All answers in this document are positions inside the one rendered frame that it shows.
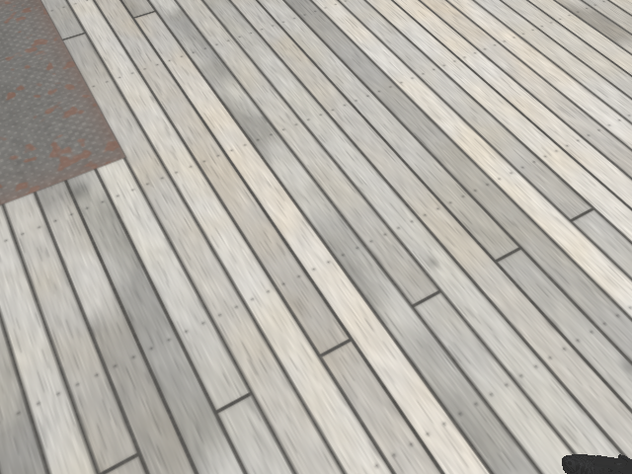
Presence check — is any right robot hand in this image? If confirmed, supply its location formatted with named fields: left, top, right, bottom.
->
left=562, top=454, right=632, bottom=474

